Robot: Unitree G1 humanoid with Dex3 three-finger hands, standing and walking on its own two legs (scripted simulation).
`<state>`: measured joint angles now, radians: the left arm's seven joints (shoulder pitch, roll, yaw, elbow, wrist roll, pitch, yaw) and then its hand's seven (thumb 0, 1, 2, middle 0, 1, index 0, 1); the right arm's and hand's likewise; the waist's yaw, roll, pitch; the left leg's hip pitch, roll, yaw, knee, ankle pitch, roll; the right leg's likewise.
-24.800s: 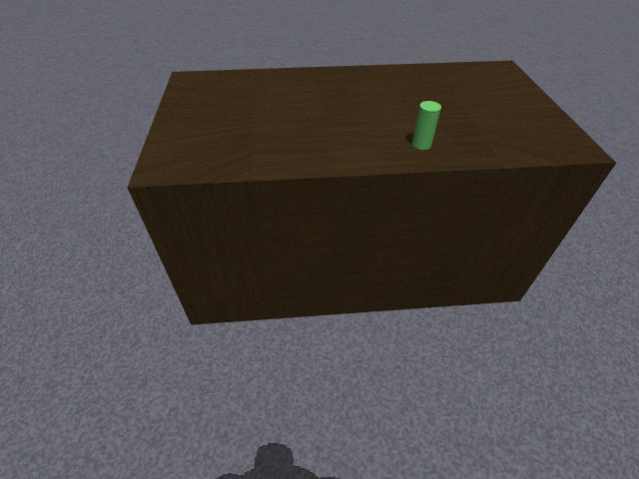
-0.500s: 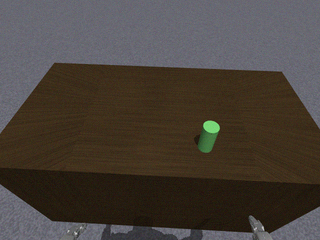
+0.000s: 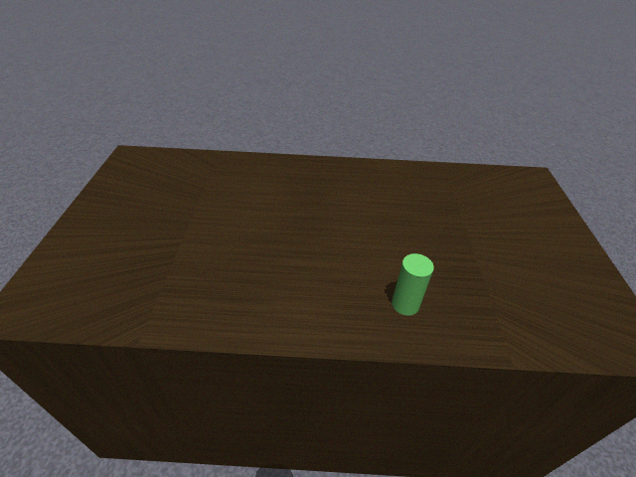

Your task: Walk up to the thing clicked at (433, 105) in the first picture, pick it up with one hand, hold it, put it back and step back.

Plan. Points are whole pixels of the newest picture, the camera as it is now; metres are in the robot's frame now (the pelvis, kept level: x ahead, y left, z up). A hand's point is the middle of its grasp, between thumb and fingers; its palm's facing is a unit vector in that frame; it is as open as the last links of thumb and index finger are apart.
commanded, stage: home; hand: right
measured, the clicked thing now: (411, 285) +0.48 -0.16 -0.07
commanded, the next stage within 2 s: stand in 1.44 s
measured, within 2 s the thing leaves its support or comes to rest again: neither
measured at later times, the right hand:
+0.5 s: hand out of the picture +0.06 -0.26 -0.15, palm faces -0.03 +0.93 -0.36, open 17.2 cm
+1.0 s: hand out of the picture +0.09 -0.25 -0.15, palm faces -0.03 +0.93 -0.36, open 17.2 cm
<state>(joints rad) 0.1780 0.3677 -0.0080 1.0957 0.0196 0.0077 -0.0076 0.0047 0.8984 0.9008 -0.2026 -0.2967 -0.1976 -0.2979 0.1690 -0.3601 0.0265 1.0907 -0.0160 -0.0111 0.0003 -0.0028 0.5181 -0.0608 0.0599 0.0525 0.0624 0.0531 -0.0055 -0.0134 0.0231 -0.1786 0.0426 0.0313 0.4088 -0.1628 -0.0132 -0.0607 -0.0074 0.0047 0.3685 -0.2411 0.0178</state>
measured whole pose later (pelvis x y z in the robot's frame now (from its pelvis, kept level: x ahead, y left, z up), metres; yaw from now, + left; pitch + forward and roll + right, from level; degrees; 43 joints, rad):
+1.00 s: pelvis +0.01 +0.01 +0.00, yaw +0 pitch -3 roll +0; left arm 0.13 0.35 0.00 1.11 0.01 0.00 0.00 0.00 0.90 0.90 -0.20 -0.30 -0.20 -0.30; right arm 0.12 -0.36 0.01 1.12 -0.01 -0.01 0.00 0.00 0.48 -0.08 0.06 0.06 0.07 0.06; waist -0.01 -0.01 0.04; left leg -0.16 0.02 0.03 0.36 -0.15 -0.01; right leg -0.03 -0.02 0.00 0.31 -0.23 0.03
